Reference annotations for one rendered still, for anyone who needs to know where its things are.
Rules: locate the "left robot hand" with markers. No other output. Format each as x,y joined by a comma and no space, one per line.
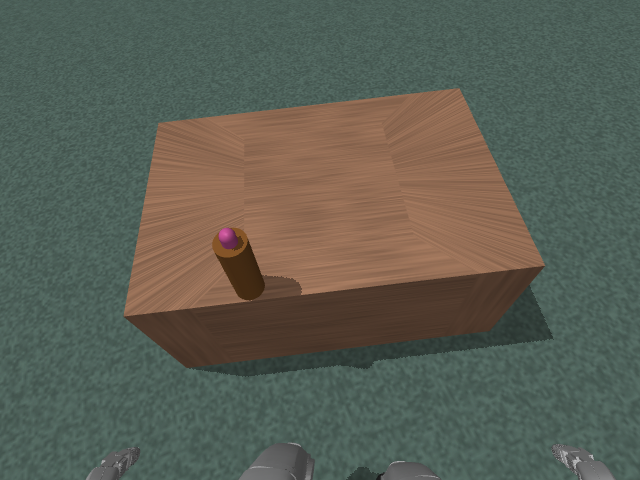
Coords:
115,464

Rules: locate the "right robot hand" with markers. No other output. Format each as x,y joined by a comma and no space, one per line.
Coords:
581,463

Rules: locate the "bottle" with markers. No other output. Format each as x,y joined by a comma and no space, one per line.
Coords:
235,255

